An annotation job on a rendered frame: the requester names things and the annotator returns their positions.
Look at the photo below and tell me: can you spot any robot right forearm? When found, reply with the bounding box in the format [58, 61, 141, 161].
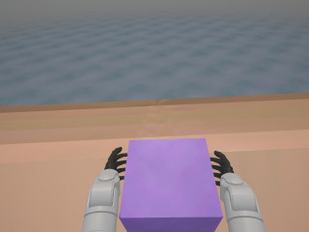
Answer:
[220, 172, 266, 232]

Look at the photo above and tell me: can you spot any robot left forearm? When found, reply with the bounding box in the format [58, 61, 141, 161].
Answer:
[81, 168, 121, 232]

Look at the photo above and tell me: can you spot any right robot hand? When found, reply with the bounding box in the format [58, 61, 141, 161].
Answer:
[210, 151, 234, 186]

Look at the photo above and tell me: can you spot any left robot hand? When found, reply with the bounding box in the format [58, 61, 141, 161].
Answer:
[104, 147, 127, 181]

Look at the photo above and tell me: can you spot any carton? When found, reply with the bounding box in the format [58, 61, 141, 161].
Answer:
[119, 138, 223, 232]

